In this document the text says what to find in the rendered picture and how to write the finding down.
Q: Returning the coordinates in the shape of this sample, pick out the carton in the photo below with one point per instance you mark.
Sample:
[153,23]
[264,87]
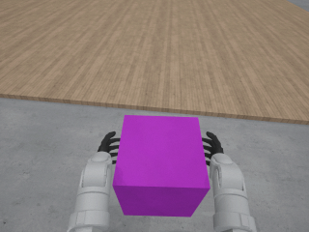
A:
[161,168]

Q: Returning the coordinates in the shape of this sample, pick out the left robot hand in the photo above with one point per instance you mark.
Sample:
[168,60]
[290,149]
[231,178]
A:
[107,140]

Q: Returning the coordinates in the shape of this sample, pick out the right robot hand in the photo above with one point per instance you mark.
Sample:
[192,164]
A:
[215,147]

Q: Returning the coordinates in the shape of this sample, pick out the robot right forearm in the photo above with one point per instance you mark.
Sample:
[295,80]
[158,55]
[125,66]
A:
[231,209]

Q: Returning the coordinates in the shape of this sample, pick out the robot left forearm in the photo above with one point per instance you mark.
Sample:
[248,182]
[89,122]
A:
[90,212]

